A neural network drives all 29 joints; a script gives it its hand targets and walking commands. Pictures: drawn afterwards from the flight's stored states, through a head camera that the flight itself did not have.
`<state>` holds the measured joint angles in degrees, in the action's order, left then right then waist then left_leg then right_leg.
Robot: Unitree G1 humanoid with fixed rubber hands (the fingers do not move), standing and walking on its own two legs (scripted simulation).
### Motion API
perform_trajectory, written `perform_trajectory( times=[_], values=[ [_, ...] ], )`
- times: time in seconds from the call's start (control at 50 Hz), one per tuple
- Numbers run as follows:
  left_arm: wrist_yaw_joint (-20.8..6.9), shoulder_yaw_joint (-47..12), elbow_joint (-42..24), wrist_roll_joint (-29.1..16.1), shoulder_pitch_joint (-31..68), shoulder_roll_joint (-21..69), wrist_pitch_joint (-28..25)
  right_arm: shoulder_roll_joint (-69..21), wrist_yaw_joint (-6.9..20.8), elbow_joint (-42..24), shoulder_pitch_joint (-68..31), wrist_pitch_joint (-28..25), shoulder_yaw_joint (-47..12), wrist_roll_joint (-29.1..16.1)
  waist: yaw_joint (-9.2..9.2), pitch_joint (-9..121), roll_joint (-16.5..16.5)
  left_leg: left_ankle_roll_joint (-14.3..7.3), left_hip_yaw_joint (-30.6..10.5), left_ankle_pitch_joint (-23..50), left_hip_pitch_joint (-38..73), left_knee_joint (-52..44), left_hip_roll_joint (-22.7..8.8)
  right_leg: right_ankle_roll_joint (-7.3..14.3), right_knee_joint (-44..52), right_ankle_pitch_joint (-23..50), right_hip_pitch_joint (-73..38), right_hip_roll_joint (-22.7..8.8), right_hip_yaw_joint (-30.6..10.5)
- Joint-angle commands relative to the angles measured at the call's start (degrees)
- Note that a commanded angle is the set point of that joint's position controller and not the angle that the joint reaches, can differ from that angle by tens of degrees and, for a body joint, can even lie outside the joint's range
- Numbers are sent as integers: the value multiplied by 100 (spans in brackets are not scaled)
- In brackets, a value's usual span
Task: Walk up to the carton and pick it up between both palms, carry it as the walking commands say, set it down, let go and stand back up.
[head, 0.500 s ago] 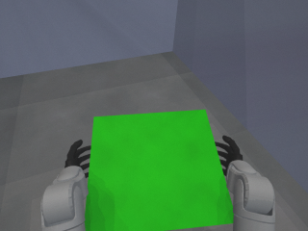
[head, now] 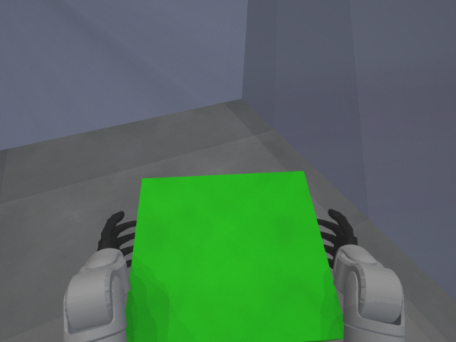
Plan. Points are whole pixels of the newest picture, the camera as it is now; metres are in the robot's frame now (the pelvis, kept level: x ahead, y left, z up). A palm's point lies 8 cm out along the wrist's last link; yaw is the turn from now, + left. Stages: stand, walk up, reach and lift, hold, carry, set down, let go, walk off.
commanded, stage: carry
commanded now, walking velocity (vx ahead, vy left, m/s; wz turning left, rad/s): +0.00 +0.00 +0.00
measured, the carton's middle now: (228, 264) +0.29 +0.00 +0.01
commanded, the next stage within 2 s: none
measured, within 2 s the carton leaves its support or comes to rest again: neither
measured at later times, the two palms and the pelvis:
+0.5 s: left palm (119, 236) +0.32 +0.19 +0.07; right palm (327, 232) +0.31 -0.18 +0.07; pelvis +0.06 +0.00 -0.01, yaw +0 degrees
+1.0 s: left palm (118, 227) +0.33 +0.19 +0.07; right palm (319, 214) +0.35 -0.18 +0.08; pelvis +0.08 +0.00 -0.01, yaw +2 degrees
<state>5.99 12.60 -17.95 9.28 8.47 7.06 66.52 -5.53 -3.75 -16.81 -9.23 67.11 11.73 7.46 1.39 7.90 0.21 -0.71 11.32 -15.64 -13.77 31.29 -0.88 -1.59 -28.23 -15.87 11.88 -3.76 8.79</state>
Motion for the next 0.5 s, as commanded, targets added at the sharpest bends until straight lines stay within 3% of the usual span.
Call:
perform_trajectory(
  times=[0.0, 0.04, 0.08, 0.1, 0.14, 0.16, 0.18, 0.22, 0.26, 0.28, 0.3, 0.32, 0.36, 0.38, 0.4, 0.42, 0.44, 0.48],
  values=[
    [-1968, -4610, -94, -2674, 2796, 4846, 137, -4906, 1808, -193, -2742, 106, -4499, -2635, -33, 1258, -60, 194, -365, 4135, 686, -88, -632, 55, -31, 3912, -596, -452, -169],
    [-1981, -4609, -70, -2717, 2793, 4861, 114, -4915, 1780, -225, -2718, 69, -4491, -2630, -26, 1295, -123, 183, -305, 3972, 745, -265, -542, 76, -198, 4150, -630, -442, -162],
    [-1985, -4610, -72, -2733, 2746, 4855, 90, -4904, 1765, -244, -2674, 37, -4488, -2617, -5, 1334, 77, 83, -372, 4669, 1347, -411, -614, 12, -393, 3458, -87, -293, -1],
    [-1982, -4620, -87, -2734, 2717, 4847, 76, -4890, 1765, -245, -2650, 21, -4480, -2610, 5, 1325, 324, -30, -485, 5480, 1905, -395, -761, -48, -420, 2515, 480, -136, 161],
    [-1982, -4648, -127, -2731, 2771, 4842, 53, -4889, 1771, -220, -2492, -10, -4457, -2565, 68, 1140, 921, -414, -968, 7586, 3080, -121, -1233, -126, -300, -386, 1863, 281, 452],
    [-1990, -4651, -136, -2756, 2763, 4839, 46, -4858, 1763, -265, -2436, -24, -4450, -2524, 98, 1107, 882, -550, -1110, 7711, 3184, -78, -1327, -84, -111, -663, 1993, 328, 390],
    [-2001, -4650, -146, -2772, 2727, 4834, 41, -4826, 1753, -338, -2458, -33, -4448, -2494, 71, 1196, 738, -547, -1055, 7120, 2831, -103, -1341, -12, 222, -178, 1499, 271, 266],
    [-2010, -4675, -211, -2766, 2699, 4868, 9, -4782, 1750, -458, -2531, -57, -4454, -2516, -25, 1483, 510, -177, -627, 5054, 1412, 3, -1044, 176, 821, 1916, -332, -50, 52],
    [-1982, -4646, -159, -2697, 2447, 4892, -43, -4788, 1747, -721, -2738, -47, -4576, -2637, -87, 1705, -461, 156, -392, 2224, -368, 669, -661, 704, -271, 6307, -2027, -1054, -754],
    [-1955, -4680, -164, -2684, 2397, 4868, -50, -4824, 1750, -688, -2757, -36, -4656, -2698, -94, 1615, -842, 192, -396, 790, -1088, 461, -455, 889, -459, 7471, -2503, -1285, -918],
    [-1932, -4651, -135, -2623, 2365, 4795, -59, -4844, 1766, -628, -2779, -31, -4702, -2734, -95, 1529, -1047, 190, -365, -19, -1311, 130, -314, 930, -541, 7788, -2648, -1308, -911],
    [-1914, -4576, -146, -2545, 2342, 4726, -78, -4871, 1785, -558, -2769, -37, -4731, -2742, -92, 1465, -1065, 175, -302, -4, -1152, -328, -238, 878, -600, 7661, -2515, -1240, -815],
    [-1887, -4572, -363, -2572, 2393, 4731, -125, -4893, 1805, -585, -2679, -85, -4746, -2738, -80, 1489, -643, 160, -196, 1823, -63, -907, -238, 543, -815, 6420, -1665, -862, -386],
    [-1882, -4619, -518, -2641, 2416, 4753, -141, -4875, 1804, -678, -2655, -110, -4734, -2743, -67, 1510, -254, 103, -291, 3288, 766, -848, -394, 378, -1036, 4999, -811, -651, -201],
    [-1878, -4671, -622, -2676, 2462, 4752, -143, -4841, 1799, -656, -2529, -132, -4672, -2711, -15, 1543, 291, -36, -550, 5092, 1759, -625, -724, 232, -1248, 3080, 295, -390, -18],
    [-1876, -4718, -654, -2664, 2492, 4750, -127, -4840, 1798, -572, -2347, -146, -4617, -2666, 31, 1373, 991, -300, -976, 7075, 2749, -287, -1174, 113, -1206, -3, 1622, 104, 269],
    [-1879, -4744, -577, -2646, 2468, 4707, -100, -4795, 1793, -531, -2181, -152, -4552, -2584, 101, 1169, 1091, -543, -1207, 7924, 3217, -143, -1387, 60, -1005, -1068, 2295, 304, 307],
    [-1892, -4737, -511, -2610, 2289, 4624, -67, -4646, 1773, -621, -2150, -135, -4495, -2462, 86, 1112, 832, -559, -1081, 6890, 2728, -205, -1373, 158, -393, -480, 1748, 266, 133]
  ],
)
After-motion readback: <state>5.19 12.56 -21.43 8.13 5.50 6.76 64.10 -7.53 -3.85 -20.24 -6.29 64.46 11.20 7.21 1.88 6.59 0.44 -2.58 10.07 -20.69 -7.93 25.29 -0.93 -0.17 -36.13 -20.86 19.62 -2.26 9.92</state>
